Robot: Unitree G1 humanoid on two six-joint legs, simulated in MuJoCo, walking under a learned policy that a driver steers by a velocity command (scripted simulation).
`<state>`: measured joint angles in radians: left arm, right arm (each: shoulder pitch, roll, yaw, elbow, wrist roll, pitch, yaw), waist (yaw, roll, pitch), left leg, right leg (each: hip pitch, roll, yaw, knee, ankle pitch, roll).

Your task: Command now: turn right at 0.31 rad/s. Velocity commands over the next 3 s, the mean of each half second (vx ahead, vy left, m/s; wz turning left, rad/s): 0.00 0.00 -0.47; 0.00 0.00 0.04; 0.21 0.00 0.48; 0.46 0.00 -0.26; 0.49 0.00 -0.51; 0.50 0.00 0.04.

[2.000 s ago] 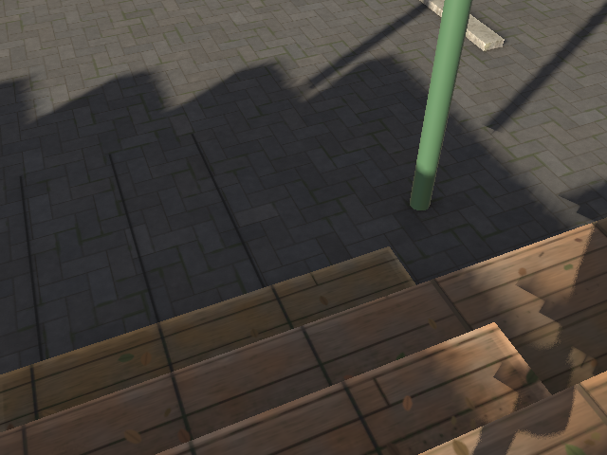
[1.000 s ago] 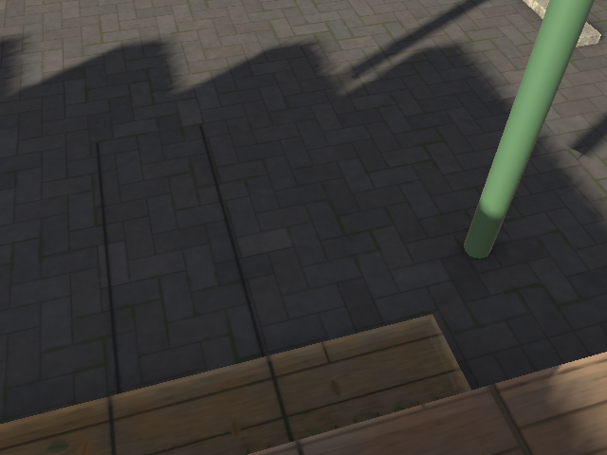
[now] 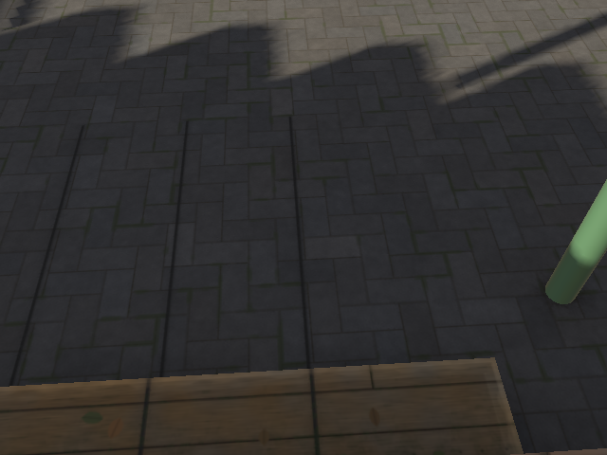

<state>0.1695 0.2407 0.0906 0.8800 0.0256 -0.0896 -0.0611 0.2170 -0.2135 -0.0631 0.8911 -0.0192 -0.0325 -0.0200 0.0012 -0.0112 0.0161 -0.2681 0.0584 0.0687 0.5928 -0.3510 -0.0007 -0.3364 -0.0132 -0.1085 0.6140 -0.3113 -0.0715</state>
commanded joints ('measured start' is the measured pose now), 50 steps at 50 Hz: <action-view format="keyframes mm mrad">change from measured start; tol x64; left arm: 1 66 150 48 -67 16 -9 54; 50 239 77 29 -82 26 -1 118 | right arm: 1 22 -73 -21 -92 3 -16 -62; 50 77 -16 17 -110 -51 -6 9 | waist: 1 16 -94 -91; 50 88 -50 -45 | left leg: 1 -43 -58 19 74 33 52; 8 527 397 -497 -285 832 500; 33 -315 59 210 292 -433 -27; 50 -444 49 -74 449 54 -87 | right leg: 1 113 -266 375 -222 375 -296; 14 -395 63 167 772 35 124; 29 -180 -35 31 44 52 38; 36 398 -339 267 -199 1207 -153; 50 272 -357 67 -381 362 -241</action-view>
